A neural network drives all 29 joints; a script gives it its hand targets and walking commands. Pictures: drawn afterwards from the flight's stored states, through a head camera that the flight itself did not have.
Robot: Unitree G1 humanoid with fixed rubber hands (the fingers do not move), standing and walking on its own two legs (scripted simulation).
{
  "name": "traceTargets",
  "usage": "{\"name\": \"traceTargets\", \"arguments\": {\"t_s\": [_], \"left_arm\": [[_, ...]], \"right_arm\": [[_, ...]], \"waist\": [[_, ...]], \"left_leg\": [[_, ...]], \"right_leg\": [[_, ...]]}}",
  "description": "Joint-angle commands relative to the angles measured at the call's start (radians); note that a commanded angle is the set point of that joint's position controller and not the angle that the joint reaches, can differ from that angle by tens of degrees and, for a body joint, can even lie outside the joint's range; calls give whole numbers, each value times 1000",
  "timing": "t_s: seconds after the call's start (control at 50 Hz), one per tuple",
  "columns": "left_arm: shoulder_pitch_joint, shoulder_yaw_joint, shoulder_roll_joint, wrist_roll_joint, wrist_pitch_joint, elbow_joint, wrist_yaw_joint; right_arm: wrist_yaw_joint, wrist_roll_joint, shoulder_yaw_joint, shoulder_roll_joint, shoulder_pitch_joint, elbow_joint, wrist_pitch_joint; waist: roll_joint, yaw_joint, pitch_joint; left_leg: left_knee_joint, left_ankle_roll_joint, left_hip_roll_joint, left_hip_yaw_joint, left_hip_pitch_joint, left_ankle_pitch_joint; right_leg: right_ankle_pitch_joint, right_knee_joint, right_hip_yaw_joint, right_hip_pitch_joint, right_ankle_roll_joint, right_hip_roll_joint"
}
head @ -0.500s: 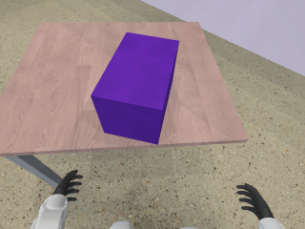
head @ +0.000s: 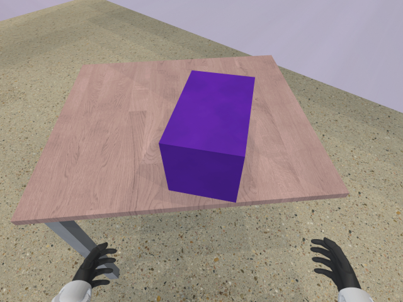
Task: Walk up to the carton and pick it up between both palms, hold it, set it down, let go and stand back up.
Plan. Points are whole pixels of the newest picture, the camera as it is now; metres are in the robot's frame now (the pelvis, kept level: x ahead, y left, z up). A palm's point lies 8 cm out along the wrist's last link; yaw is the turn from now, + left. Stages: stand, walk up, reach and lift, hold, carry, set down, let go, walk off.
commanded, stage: reach and lift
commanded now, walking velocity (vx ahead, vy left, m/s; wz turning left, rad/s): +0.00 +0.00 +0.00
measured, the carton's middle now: (212, 132) +0.52 +0.03 +0.01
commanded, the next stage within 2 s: none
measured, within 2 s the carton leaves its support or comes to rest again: neither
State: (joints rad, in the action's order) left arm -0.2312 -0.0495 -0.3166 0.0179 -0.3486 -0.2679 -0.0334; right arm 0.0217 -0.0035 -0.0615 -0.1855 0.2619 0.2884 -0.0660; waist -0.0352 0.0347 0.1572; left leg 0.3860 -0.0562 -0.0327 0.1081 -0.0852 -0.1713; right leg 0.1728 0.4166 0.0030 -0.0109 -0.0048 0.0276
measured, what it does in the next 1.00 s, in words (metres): steps on the spot: right foot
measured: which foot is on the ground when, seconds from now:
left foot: down 0.00-1.00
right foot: up 0.00-0.04, down 0.06-1.00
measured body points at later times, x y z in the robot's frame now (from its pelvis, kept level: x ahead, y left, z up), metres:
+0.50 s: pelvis +0.00 +0.01 +0.00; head +0.01 +0.03 +0.45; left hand +0.18 +0.29 -0.01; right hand +0.18 -0.16 +0.01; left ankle +0.04 +0.07 -0.75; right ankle -0.04 -0.12 -0.75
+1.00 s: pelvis -0.05 -0.01 -0.01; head -0.08 +0.01 +0.44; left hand +0.20 +0.27 +0.06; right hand +0.18 -0.14 +0.06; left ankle +0.04 +0.07 -0.74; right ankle -0.04 -0.12 -0.75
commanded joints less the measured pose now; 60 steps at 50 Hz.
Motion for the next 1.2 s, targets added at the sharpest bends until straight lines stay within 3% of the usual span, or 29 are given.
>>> {"name": "traceTargets", "arguments": {"t_s": [0.0, 0.04, 0.06, 0.08, 0.1, 0.12, 0.18, 0.22, 0.28, 0.3, 0.4, 0.5, 0.54, 0.56, 0.6, 0.64, 0.68, 0.72, 0.76, 0.8, 0.82, 0.86, 0.88, 0.9, 0.92, 0.98, 1.04, 1.14, 1.18], "left_arm": [[34, -41, -141, 63, 144, 191, 9], [22, -53, -160, 102, 166, 123, -3], [55, -81, -198, 94, 173, 102, -8], [34, -111, -220, 82, 173, 99, -15], [20, -110, -210, 77, 178, 133, -9], [15, -141, -217, 63, 157, 125, -20], [-3, -121, -171, 50, 160, 269, -10], [-44, -104, -144, 68, 153, 302, 3], [-124, -112, -161, 89, 194, 372, -9], [-149, -100, -136, 97, 209, 333, -24], [-159, -116, -169, 145, 258, 328, -66], [-108, -74, -178, 169, 299, 464, -62], [-66, -50, -216, 189, 302, 494, -56], [-65, -41, -221, 193, 303, 458, -61], [-22, -47, -254, 216, 297, 491, -63], [25, -61, -245, 196, 287, 484, -69], [89, -60, -253, 213, 280, 484, -61], [121, -50, -209, 213, 273, 412, -67], [170, -66, -229, 220, 271, 425, -78], [170, -91, -233, 222, 261, 364, -94], [231, -83, -210, 216, 256, 327, -101], [277, -84, -249, 249, 235, 310, -121], [285, -98, -275, 239, 211, 199, -132], [384, -134, -314, 242, 214, 266, -145], [474, -134, -315, 245, 181, 188, -148], [386, -101, -281, 248, 158, 256, -136], [578, -59, -290, 228, 150, 274, -132], [627, -37, -295, 251, 155, 162, -128], [662, -26, -277, 280, 158, 198, -110]], "right_arm": [[25, -2, -79, -113, 36, -200, 63], [47, -8, -30, 2, 48, -231, 62], [69, -5, 15, 35, 84, -215, 48], [89, 9, 64, 78, 120, -259, 38], [86, 39, 95, 47, 146, -160, 23], [89, 78, 120, 12, 104, -145, 26], [72, 114, 77, -60, 31, -286, 55], [73, 119, 38, -71, 55, -304, 93], [94, 132, 66, -42, 137, -409, 150], [106, 116, 68, -27, 171, -426, 162], [132, 152, 144, 26, 235, -419, 152], [156, 138, 144, 114, 223, -548, 110], [164, 149, 139, 135, 170, -558, 80], [178, 116, 127, 153, 199, -553, 58], [203, 132, 139, 157, 182, -595, 11], [220, 135, 147, 170, 186, -554, -31], [230, 169, 170, 203, 126, -642, -61], [232, 153, 167, 190, 85, -602, -89], [250, 151, 141, 178, 28, -685, -87], [263, 144, 187, 195, 50, -713, -101], [269, 147, 199, 225, 19, -667, -102], [296, 131, 213, 206, -27, -717, -140], [310, 140, 222, 223, -47, -678, -147], [326, 148, 261, 251, -100, -691, -159], [334, 156, 258, 248, -195, -702, -174], [337, 155, 259, 281, -130, -597, -195], [334, 153, 174, 237, -285, -558, -216], [337, 131, 104, 222, -368, -500, -228], [332, 122, 83, 222, -448, -517, -220]], "waist": [[-9, -16, -248], [194, 15, -183], [165, 17, -93], [166, 27, -78], [58, 14, -39], [20, 39, -33], [-119, 14, -102], [-142, 14, -132], [-95, 35, -263], [-35, 35, -263], [39, 29, -248], [5, 10, -158], [-42, 37, -122], [-54, -4, -86], [-64, 4, -12], [-129, 0, 35], [-129, 23, -19], [-179, 44, -46], [-123, 36, -91], [-51, 49, -69], [-40, 68, -83], [54, 51, -65], [107, 71, -21], [110, 102, -41], [172, 92, -61], [-44, 82, -70], [-183, 35, -152], [-63, -6, -247], [-75, -2, -275]], "left_leg": [[-213, 47, -71, -33, -128, -152], [-90, 44, 17, 6, 147, -7], [-68, 37, 45, 11, 181, 30], [-77, 25, 34, 13, 213, 58], [-92, 59, 12, -5, 213, 174], [-66, 77, 1, 5, 219, 291], [-66, 120, -21, -37, 299, 371], [-58, 138, -19, -57, 312, 474], [-31, 121, -8, -47, 359, 587], [-29, 120, -9, -43, 381, 583], [-25, 93, -9, -53, 390, 471], [-123, 73, -42, -94, 261, 82], [-136, 69, -51, -94, 180, -48], [-146, 61, -53, -93, 169, -86], [-187, 42, -81, -105, 90, -229], [-190, 24, -101, -125, -8, -309], [-212, 4, -121, -137, -94, -368], [-226, -10, -127, -117, -179, -389], [-216, -24, -152, -157, -218, -465], [-194, -40, -120, -135, -162, -404], [-167, -29, -101, -135, -129, -372], [-100, -22, -74, -107, 8, -301], [-62, -18, -38, -84, 36, -265], [27, -21, 11, -43, 113, -189], [80, -22, 20, -43, 155, -167], [-46, 4, -53, -53, 89, -184], [-133, -11, -118, -106, -102, -338], [-89, -7, -86, -120, 23, -359], [-105, -11, -106, -125, -10, -310]], "right_leg": [[-60, -42, -33, 192, -4, 51], [113, -197, 21, -158, -24, -48], [145, -234, 48, -233, -10, -80], [10, -227, 41, -213, 13, -84], [-163, -200, 23, -146, 14, -59], [-257, -179, 27, -131, 6, -47], [-136, -209, -20, -189, -44, 2], [-159, -230, -24, -215, -52, 0], [-236, -226, -15, -182, -25, 7], [-248, -221, -32, -199, -21, 18], [-178, -251, -8, -209, -16, -3], [31, -246, 14, -162, -23, -25], [95, -222, 26, -180, -29, -34], [103, -217, 24, -188, -27, -38], [129, -198, 30, -128, -16, -39], [116, -137, 30, -85, -19, -30], [113, -103, 37, 1, -7, -19], [94, -54, 26, 80, -10, 11], [109, -23, 25, 106, 3, 5], [119, -65, 44, 49, 6, -10], [159, -82, 40, -16, -18, -34], [264, -168, 76, -157, -31, -79], [295, -198, 82, -249, -44, -98], [387, -239, 133, -380, -62, -153], [445, -254, 145, -465, -90, -177], [252, -191, 73, -291, -35, -108], [157, -84, 46, -70, -14, -57], [242, -103, 49, -159, -22, -67], [188, -78, 33, -135, -13, -42]]}}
